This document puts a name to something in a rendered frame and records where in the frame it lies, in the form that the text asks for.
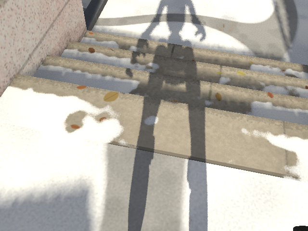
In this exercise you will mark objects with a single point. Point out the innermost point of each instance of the stairs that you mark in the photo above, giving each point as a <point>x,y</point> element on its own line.
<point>190,75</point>

